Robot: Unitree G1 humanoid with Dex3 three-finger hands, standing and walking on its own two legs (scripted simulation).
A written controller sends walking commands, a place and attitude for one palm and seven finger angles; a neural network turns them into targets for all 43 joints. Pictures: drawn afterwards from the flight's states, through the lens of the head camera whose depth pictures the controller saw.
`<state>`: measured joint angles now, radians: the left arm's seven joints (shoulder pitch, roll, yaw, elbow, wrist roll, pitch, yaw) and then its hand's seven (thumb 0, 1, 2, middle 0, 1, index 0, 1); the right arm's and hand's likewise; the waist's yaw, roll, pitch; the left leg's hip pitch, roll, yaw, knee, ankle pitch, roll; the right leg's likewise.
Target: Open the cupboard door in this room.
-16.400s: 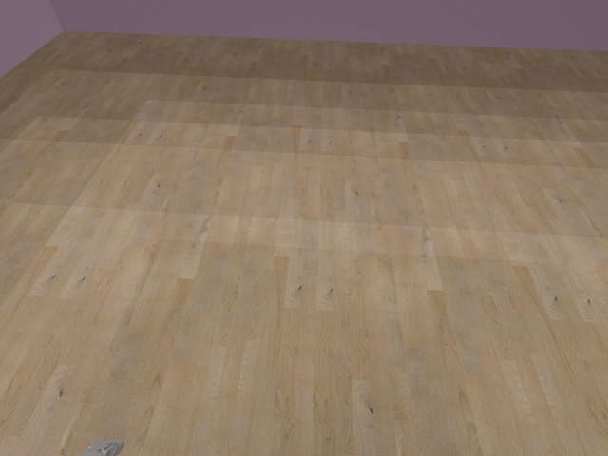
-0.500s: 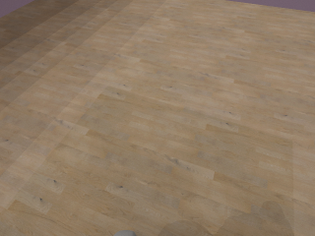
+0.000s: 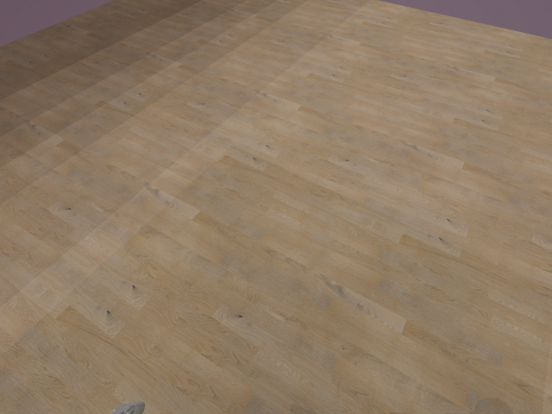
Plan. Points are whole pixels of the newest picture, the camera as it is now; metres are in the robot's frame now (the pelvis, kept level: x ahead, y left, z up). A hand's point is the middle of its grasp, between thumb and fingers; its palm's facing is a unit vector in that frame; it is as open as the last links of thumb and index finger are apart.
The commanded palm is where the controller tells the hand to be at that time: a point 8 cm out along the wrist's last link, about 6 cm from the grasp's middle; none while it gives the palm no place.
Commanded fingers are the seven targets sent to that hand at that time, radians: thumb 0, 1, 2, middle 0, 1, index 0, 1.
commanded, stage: turn or walk to find it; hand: left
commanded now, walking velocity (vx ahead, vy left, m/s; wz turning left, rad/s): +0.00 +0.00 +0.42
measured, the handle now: out of the picture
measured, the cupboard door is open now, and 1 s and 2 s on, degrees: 0 0 0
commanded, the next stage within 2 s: none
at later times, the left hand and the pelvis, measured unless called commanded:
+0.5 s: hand out of the picture -0.06 +0.17 -0.17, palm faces +0.28 -0.93 -0.25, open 7.3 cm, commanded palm none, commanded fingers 0.00 0.90 0.90 -0.20 -0.30 -0.20 -0.30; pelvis -0.04 -0.02 +0.00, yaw +14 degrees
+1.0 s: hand out of the picture -0.07 +0.22 -0.16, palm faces +0.42 -0.87 -0.24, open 7.3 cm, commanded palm none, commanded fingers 0.00 0.90 0.90 -0.20 -0.30 -0.20 -0.30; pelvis -0.08 -0.01 +0.00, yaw +25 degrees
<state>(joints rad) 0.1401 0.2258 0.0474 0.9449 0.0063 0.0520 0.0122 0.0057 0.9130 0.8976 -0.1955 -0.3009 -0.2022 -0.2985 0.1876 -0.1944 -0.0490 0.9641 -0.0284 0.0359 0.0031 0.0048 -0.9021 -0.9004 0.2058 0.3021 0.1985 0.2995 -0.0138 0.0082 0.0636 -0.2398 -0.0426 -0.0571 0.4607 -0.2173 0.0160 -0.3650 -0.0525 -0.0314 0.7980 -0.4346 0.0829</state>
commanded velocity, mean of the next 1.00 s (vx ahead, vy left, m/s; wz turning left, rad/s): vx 0.00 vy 0.00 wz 0.42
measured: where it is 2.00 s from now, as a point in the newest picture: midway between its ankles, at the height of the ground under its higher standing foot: outside the picture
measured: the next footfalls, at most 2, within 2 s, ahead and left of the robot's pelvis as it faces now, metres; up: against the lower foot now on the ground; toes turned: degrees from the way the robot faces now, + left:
right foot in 0.06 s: +0.04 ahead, -0.12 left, +0.00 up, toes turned -2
left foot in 0.58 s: -0.05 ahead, +0.11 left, +0.00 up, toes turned +21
